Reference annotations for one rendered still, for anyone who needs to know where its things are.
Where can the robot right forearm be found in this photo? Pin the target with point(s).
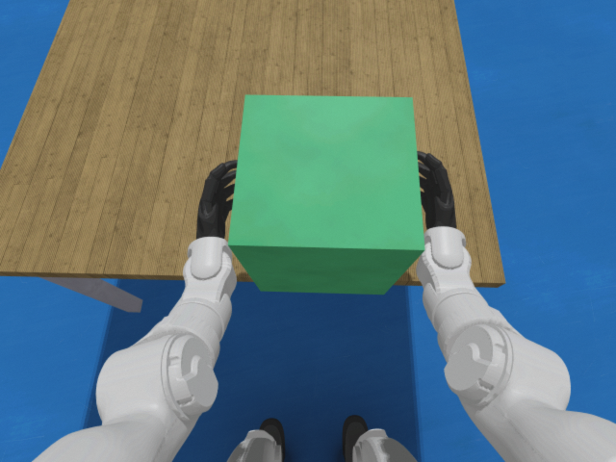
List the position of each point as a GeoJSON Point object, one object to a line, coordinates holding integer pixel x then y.
{"type": "Point", "coordinates": [450, 299]}

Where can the carton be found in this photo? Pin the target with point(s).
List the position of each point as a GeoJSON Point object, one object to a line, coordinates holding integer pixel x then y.
{"type": "Point", "coordinates": [327, 193]}

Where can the left robot foot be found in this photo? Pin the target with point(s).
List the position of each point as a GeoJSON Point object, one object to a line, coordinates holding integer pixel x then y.
{"type": "Point", "coordinates": [274, 428]}

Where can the table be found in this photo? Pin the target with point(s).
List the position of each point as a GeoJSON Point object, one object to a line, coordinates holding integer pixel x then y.
{"type": "Point", "coordinates": [138, 100]}

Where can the robot right upper arm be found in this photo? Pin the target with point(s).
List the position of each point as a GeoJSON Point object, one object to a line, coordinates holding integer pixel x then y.
{"type": "Point", "coordinates": [516, 393]}

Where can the robot right thigh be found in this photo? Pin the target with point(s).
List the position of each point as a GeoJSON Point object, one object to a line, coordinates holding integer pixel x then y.
{"type": "Point", "coordinates": [381, 449]}

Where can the robot left hand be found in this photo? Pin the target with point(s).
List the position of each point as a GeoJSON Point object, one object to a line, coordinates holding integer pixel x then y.
{"type": "Point", "coordinates": [213, 208]}

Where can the robot left forearm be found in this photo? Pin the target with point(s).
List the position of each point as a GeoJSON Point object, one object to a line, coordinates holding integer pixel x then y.
{"type": "Point", "coordinates": [204, 309]}

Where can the robot left upper arm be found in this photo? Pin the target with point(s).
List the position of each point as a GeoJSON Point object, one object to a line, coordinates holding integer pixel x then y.
{"type": "Point", "coordinates": [149, 397]}

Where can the robot right hand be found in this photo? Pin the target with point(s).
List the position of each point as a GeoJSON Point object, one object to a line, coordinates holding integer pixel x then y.
{"type": "Point", "coordinates": [437, 197]}

